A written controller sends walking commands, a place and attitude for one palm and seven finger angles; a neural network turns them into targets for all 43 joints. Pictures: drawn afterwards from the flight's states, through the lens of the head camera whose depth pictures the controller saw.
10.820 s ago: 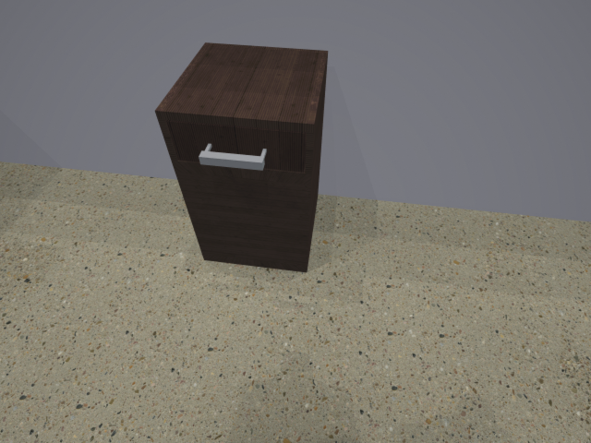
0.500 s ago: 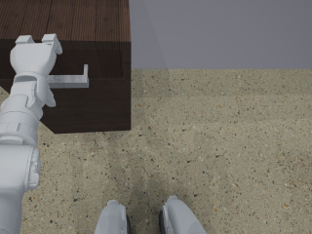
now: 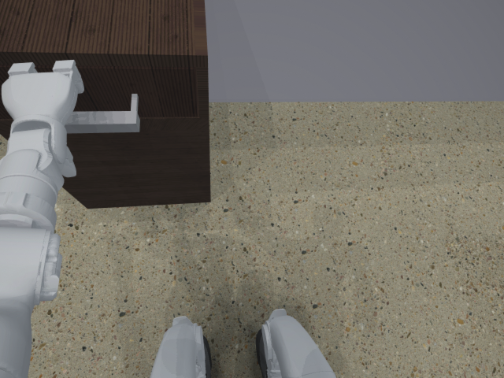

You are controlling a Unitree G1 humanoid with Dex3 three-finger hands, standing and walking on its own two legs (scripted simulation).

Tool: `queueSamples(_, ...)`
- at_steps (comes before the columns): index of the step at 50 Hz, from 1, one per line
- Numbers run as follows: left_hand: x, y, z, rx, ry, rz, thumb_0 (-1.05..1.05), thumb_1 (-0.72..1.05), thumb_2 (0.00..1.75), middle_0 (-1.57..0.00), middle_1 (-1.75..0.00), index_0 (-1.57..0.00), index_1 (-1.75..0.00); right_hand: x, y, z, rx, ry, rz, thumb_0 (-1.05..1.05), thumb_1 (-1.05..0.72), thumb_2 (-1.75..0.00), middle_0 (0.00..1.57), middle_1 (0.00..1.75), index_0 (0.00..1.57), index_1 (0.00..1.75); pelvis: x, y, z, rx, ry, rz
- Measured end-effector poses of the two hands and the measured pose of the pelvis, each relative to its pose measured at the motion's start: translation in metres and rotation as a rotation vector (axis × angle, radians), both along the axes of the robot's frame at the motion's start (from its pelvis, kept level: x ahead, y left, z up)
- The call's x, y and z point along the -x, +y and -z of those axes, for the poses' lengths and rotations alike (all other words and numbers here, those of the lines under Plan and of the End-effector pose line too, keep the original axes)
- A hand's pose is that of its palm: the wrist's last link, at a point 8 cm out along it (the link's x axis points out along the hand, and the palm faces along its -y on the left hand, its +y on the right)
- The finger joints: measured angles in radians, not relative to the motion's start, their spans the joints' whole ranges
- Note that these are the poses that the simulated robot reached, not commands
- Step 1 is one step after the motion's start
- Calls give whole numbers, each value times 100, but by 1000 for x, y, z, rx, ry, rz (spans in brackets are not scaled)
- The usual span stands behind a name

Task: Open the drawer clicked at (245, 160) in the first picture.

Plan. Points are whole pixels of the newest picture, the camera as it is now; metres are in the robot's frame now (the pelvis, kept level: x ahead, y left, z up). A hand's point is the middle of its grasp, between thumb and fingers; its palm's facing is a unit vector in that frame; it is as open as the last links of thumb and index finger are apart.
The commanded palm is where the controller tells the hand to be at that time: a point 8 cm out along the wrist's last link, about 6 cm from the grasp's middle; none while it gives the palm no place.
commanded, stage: move the hooked fingers above the handle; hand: left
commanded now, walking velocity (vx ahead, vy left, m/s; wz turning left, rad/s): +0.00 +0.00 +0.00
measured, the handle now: (87, 111) +0.59 +0.24 -0.06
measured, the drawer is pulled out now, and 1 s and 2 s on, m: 0.00 0.00 0.00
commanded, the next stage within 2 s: lower the fingers behind the handle in 0.04 s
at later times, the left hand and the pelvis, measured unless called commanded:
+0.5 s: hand (79, 133) +0.52 +0.24 -0.04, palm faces -0.21 -0.02 -0.98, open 13.8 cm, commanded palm +0.53 +0.22 +0.02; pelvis +0.00 +0.00 -0.01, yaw +0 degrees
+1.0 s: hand (85, 132) +0.55 +0.24 -0.06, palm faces -0.05 -0.05 -1.00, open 13.8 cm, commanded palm +0.54 +0.21 -0.01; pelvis +0.00 +0.00 -0.04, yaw -1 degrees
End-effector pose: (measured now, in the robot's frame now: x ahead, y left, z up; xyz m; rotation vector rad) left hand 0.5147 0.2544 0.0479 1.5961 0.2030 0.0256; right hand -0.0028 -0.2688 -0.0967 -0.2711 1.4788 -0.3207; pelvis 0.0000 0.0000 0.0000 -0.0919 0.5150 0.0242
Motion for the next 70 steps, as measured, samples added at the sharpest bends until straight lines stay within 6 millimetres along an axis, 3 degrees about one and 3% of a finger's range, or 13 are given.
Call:
queueSamples(5, 7, -20, 15, 97, 101, 95, 0, -49, 30, -31, -120, -32, -120, 7, 4, -3, 0, 23, 15, 1, -91, -89, 20, 30, 20, 30, -2, 0, -4, -4, -3, 7)
queueSamples(9, 6, -35, 1, 137, 22, 213, 0, -49, 30, -32, -120, -32, -120, 8, 5, -5, 17, 22, 24, 1, -91, -89, 20, 30, 20, 30, -7, -1, -4, -4, -4, 7)
queueSamples(13, -5, -25, -11, 104, -101, 168, 0, -49, 30, -32, -120, -32, -120, 7, 4, 1, 11, 21, 17, 1, -91, -89, 20, 30, 20, 30, -8, -2, 2, -2, 7, 5)
queueSamples(17, -10, -13, -5, 45, -131, 79, 0, -49, 30, -31, -120, -33, -123, 3, 5, 10, -20, 28, 2, 1, -91, -89, 20, 30, 20, 30, -5, -2, 7, -1, 24, 5)
queueSamples(23, -1, -16, 24, 25, 70, 18, 0, -49, 30, -31, -120, -32, -124, -1, 6, 13, -37, 25, 7, 1, -91, -89, 20, 30, 20, 30, -3, -3, 6, -6, 21, 10)
queueSamples(32, -5, -14, 19, 88, 4, 153, 0, -49, 30, -28, -119, -32, -121, 3, -1, 13, 25, 24, -1, 1, -91, -89, 20, 30, 20, 30, -5, -4, 16, 3, 37, 9)
queueSamples(38, -2, -3, 49, 60, 3, 97, 0, -49, 30, -30, -119, -31, -120, 4, -2, 27, 13, 51, -17, 1, -91, -89, 20, 30, 20, 30, -2, -3, 30, 9, 68, 10)
queueSamples(42, 0, -7, 67, 68, 14, 107, 0, -49, 30, -31, -119, -32, -120, 3, 1, 34, 6, 66, -20, 1, -91, -89, 20, 30, 20, 30, 0, -2, 35, 13, 85, 9)
queueSamples(54, -13, -13, 56, 61, -68, 82, 0, -49, 30, -31, -120, -34, -123, -3, 10, 43, -21, 47, -21, 1, -91, -89, 20, 30, 20, 30, 0, -1, 41, 23, 87, 7)
queueSamples(60, -10, -9, 72, 30, 45, 50, 0, -49, 30, -31, -120, -32, -122, 3, 11, 46, -20, 40, -11, 1, -91, -89, 20, 30, 21, 30, 4, -2, 44, 19, 84, 13)
queueSamples(70, -9, -9, 75, 59, -25, 128, 0, -49, 30, -30, -120, -32, -120, 20, 5, 59, 2, 83, -14, 1, -91, -89, 20, 30, 20, 30, 10, -3, 62, 22, 107, 15)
